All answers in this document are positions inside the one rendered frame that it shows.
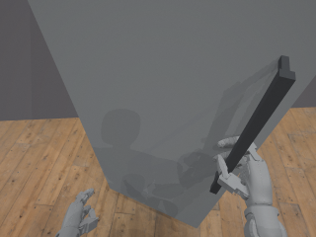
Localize handle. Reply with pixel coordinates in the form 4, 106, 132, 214
209, 55, 296, 194

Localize robot left forearm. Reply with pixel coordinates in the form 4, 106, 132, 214
54, 226, 80, 237

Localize right robot hand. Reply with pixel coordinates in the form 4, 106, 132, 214
212, 136, 273, 207

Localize fridge door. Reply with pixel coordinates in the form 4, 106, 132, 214
28, 0, 316, 228

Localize robot right forearm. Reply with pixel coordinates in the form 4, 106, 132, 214
244, 204, 288, 237

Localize left robot hand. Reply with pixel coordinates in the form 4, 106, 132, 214
61, 188, 99, 236

